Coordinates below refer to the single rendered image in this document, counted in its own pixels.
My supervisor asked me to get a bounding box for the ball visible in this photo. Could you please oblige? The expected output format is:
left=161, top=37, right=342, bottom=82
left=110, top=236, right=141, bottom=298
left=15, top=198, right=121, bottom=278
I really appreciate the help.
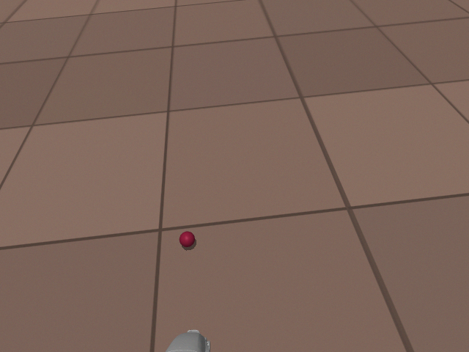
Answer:
left=180, top=232, right=195, bottom=247

